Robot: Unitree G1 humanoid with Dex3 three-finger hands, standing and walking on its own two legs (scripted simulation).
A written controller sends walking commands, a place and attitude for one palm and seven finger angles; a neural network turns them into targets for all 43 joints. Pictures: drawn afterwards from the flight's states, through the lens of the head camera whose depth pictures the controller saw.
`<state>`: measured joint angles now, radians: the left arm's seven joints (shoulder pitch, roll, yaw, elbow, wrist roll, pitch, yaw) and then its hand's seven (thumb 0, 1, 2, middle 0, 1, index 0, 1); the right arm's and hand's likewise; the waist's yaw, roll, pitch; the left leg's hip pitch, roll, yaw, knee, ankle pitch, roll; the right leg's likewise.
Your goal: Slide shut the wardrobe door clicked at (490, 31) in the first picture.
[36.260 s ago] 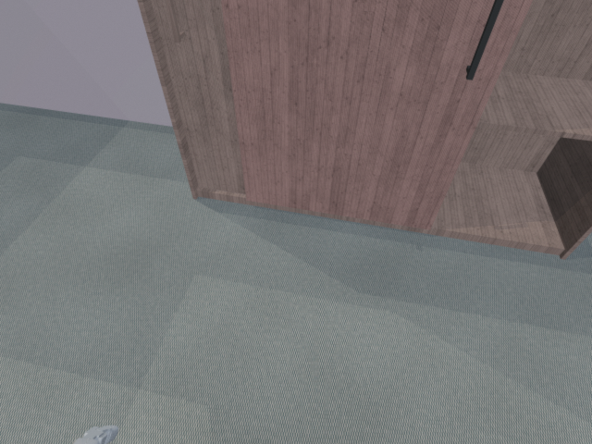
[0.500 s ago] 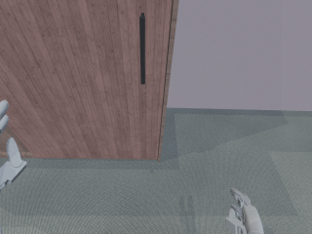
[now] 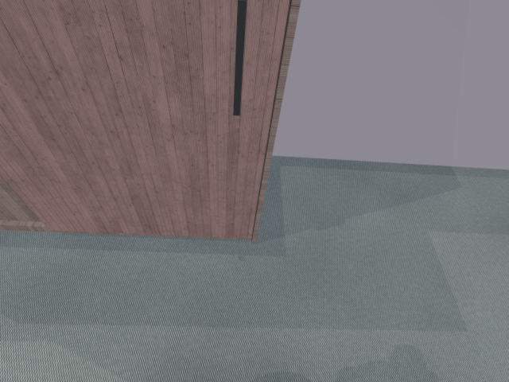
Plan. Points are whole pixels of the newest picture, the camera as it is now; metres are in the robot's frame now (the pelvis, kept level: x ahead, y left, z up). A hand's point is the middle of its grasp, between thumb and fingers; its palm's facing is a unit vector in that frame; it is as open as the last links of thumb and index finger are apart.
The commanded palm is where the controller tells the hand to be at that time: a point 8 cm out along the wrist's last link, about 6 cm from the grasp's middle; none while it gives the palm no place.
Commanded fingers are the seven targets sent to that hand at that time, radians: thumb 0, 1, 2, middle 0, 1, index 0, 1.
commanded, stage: let the arm hang, fingers relaxed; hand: left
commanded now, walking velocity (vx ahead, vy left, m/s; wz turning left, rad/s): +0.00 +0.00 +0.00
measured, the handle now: (239, 60) +0.72 +0.08 +0.12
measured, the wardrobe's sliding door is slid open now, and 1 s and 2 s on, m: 0.00 0.00 0.00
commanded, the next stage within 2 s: look to check the result in 0.72 s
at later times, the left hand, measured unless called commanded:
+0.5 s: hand out of the picture +0.04 +0.20 -0.17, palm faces -0.04 -0.98 -0.22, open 7.4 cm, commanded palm none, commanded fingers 0.00 0.90 0.90 -0.20 -0.30 -0.20 -0.30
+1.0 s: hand out of the picture +0.05 +0.20 -0.17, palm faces -0.04 -0.97 -0.22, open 7.4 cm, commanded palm none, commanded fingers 0.00 0.90 0.90 -0.20 -0.30 -0.20 -0.30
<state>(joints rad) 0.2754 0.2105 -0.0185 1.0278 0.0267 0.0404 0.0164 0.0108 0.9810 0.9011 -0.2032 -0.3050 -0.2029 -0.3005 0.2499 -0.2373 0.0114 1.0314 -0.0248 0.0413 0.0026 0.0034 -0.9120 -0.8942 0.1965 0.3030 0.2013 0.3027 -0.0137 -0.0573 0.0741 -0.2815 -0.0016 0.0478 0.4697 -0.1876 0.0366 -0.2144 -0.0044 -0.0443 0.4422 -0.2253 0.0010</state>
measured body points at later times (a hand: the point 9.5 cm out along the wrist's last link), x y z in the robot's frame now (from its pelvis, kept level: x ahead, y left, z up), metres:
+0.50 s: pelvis +0.01 +0.01 +0.00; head +0.03 +0.02 +0.45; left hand +0.05 +0.25 -0.15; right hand +0.03 -0.22 -0.15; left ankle +0.04 +0.09 -0.74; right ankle +0.01 -0.12 -0.74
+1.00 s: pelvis +0.03 +0.02 +0.01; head +0.06 +0.02 +0.46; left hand +0.05 +0.26 -0.16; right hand +0.04 -0.22 -0.15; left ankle +0.04 +0.09 -0.74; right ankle +0.01 -0.12 -0.74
